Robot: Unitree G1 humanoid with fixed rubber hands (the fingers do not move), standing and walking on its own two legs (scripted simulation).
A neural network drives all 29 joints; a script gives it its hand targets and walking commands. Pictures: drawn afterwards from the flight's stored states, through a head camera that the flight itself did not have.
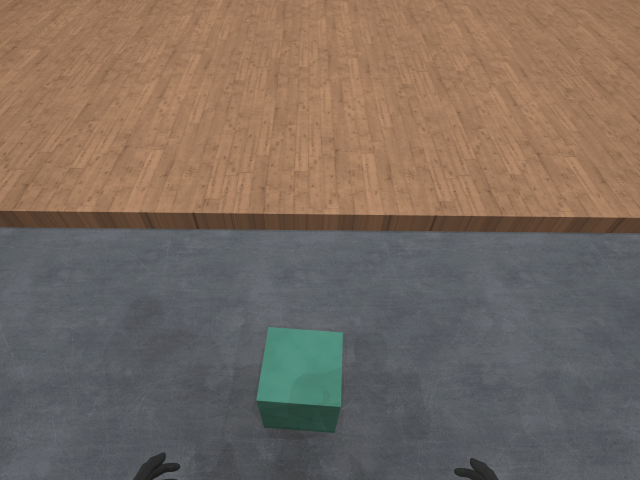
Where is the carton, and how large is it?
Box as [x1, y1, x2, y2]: [256, 327, 342, 432]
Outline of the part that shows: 268,327 256,399 264,427 334,432 340,408 342,333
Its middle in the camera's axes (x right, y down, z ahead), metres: -0.05 +0.41 +1.11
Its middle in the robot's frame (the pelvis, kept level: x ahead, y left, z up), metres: +0.46 +0.04 -0.64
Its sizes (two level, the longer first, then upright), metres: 0.210 0.200 0.250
